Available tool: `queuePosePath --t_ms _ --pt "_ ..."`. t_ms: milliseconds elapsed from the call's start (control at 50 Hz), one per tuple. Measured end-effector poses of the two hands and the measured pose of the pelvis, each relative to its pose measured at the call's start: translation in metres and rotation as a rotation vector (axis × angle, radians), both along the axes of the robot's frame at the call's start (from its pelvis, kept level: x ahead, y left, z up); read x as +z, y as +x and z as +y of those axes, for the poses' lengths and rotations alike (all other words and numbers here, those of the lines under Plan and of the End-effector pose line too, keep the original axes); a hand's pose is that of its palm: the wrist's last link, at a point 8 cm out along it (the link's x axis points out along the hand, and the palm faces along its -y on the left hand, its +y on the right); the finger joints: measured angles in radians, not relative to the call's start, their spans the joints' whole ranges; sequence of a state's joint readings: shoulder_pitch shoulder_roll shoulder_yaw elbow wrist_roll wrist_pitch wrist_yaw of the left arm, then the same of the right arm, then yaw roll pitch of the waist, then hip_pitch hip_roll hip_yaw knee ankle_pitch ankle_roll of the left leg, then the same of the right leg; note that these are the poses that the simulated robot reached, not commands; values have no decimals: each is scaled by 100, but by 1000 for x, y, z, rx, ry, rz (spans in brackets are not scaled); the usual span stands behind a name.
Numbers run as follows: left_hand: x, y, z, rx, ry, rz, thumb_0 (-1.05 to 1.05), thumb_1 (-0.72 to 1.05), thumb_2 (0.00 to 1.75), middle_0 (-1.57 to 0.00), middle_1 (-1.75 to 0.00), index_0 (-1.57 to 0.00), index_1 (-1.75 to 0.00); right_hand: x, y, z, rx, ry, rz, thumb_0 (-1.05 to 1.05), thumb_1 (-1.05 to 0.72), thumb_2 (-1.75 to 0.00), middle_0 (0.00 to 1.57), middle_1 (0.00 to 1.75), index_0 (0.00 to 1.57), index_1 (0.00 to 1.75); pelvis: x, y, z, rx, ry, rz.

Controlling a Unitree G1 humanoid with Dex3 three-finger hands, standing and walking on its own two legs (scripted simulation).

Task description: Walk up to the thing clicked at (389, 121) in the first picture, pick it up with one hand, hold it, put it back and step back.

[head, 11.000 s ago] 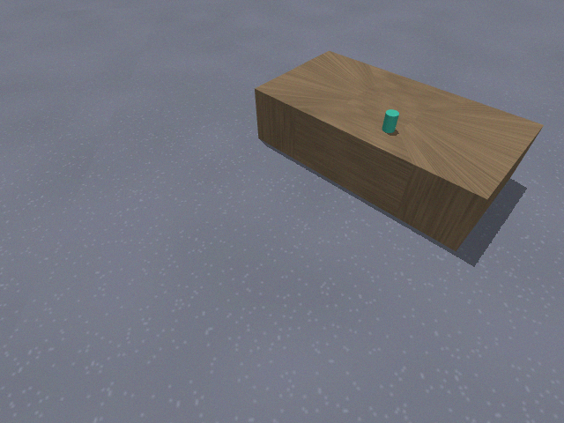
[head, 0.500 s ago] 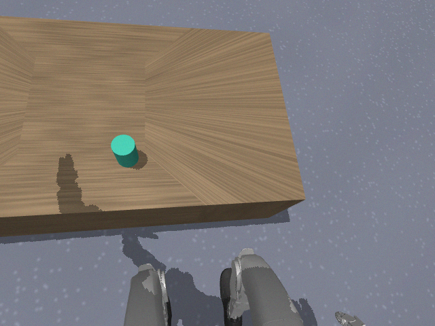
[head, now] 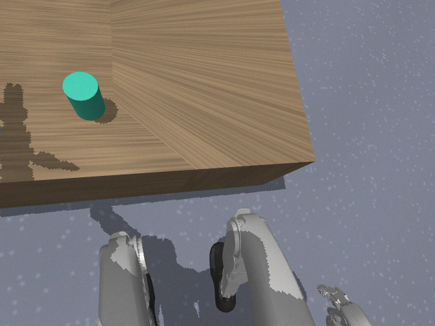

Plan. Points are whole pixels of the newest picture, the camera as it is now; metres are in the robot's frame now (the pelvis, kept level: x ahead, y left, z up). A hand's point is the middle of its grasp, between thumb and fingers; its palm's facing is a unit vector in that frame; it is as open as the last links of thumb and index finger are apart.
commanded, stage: approach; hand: left
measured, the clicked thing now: (85, 97) +0.56 +0.19 -0.13
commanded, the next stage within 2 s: close in in 0.12 s
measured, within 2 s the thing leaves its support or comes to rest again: leaves its support in 1.98 s
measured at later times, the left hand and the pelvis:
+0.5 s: hand (49, 109) +0.53 +0.25 -0.13, palm faces +0.10 -0.99 -0.03, open 17.4 cm; pelvis -0.04 -0.01 -0.14, yaw -2 degrees
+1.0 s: hand (78, 102) +0.54 +0.20 -0.12, palm faces +0.06 -1.00 -0.01, open 17.3 cm; pelvis -0.02 -0.01 -0.12, yaw +0 degrees
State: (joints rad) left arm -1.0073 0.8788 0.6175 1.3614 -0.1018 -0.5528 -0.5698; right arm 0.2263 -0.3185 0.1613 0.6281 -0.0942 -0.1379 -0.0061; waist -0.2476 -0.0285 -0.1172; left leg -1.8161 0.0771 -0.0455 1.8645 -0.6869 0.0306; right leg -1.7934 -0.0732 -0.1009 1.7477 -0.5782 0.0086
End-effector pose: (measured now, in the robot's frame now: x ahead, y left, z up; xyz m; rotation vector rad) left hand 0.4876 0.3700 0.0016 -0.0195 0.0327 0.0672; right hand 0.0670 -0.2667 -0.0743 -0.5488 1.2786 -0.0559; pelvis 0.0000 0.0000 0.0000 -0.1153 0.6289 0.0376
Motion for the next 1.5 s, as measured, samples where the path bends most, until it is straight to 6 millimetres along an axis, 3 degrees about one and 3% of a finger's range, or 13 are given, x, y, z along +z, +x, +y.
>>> queuePosePath --t_ms 80,180,360,540,700,860,1160,1500 --pt "-39 4 -13 3 -4 2 -1 -47 7 -3 -5 -1 -7 -39 -10 4 -8 18 32 0 -91 -90 21 30 20 30 -33 -9 -2 -3 2 4" --pt "-70 14 -30 6 1 0 -1 -51 6 -4 -7 -2 -8 -78 -28 8 -17 43 70 0 -91 -90 21 30 20 30 -68 -19 -4 -3 -2 -6" --pt "-133 22 -63 -7 27 9 -1 -52 4 -4 -8 -5 -7 -126 -70 6 -55 51 158 0 -90 -89 21 30 20 30 -120 -34 -5 -17 -24 -45" --pt "-132 21 -71 8 62 -39 -2 -55 1 -5 -8 -7 -6 -145 -86 -1 -82 31 217 0 -90 -89 21 30 20 30 -142 -39 -7 -11 -24 -64" --pt "-128 30 -99 -29 17 -17 -1 -58 1 -7 -9 -10 -6 -140 -67 -6 -99 16 162 0 -89 -89 21 30 20 30 -137 -34 -4 -3 -28 -41" --pt "-123 33 -111 -4 26 -12 -1 -57 2 -10 -11 -13 -8 -138 -49 -6 -102 37 134 0 -90 -89 21 30 20 30 -128 -28 -5 1 -19 -20" --pt "-120 29 -123 -4 28 -11 -1 -56 1 -10 -8 -11 -6 -140 -46 -11 -113 56 153 0 -92 -90 21 30 20 30 -121 -24 -8 4 2 -7" --pt "-113 40 -126 -3 26 -21 -1 -40 13 -42 -29 -43 -28 -141 -57 -11 -133 54 163 0 -91 -89 21 30 20 30 -124 -26 -8 2 8 -10"
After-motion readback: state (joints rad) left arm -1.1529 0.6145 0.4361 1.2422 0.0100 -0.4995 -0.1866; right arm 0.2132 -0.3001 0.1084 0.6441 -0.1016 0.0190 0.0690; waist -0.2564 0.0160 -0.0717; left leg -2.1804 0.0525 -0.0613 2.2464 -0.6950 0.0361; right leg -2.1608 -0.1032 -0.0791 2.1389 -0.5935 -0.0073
